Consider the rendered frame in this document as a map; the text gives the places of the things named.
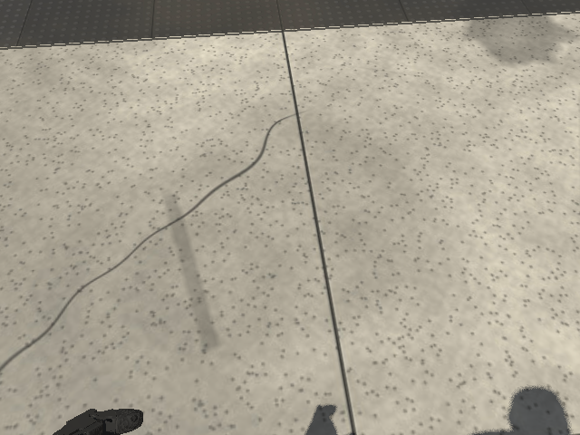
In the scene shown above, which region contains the robot left hand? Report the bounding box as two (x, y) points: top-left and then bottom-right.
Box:
(53, 409), (143, 435)

